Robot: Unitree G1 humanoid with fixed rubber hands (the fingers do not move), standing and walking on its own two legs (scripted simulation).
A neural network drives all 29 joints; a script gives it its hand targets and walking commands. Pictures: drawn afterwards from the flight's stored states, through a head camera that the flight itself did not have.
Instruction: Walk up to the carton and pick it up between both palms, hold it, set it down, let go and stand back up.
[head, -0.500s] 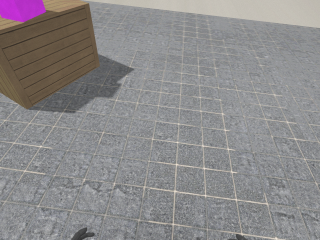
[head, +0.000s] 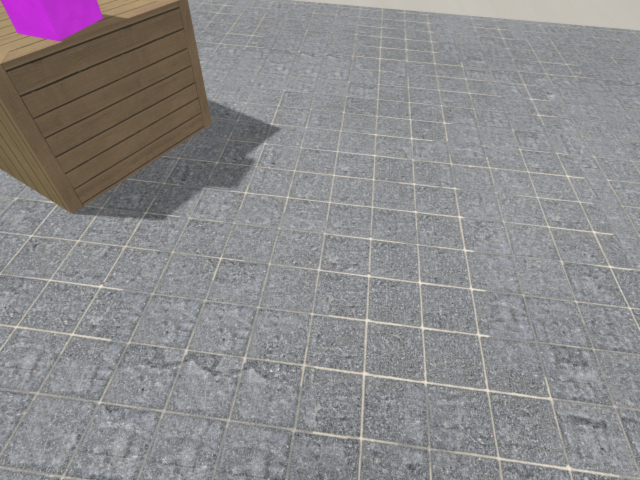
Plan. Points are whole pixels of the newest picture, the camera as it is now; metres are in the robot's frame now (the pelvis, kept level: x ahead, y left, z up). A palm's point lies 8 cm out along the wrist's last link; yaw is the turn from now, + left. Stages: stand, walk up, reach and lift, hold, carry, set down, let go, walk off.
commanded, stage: stand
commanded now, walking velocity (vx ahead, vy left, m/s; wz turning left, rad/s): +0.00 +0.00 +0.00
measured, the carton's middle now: out of the picture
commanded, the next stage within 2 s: walk up in 1.94 s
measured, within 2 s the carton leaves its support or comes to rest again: neither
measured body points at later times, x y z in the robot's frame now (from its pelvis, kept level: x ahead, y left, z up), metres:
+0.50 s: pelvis +0.01 -0.01 +0.01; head +0.02 -0.01 +0.46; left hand +0.05 +0.21 -0.15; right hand +0.03 -0.25 -0.14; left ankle +0.00 +0.10 -0.73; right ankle -0.01 -0.15 -0.73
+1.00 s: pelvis +0.01 -0.01 +0.01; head +0.02 +0.00 +0.46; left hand +0.00 +0.20 -0.16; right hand +0.00 -0.22 -0.15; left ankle +0.00 +0.10 -0.73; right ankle -0.01 -0.15 -0.73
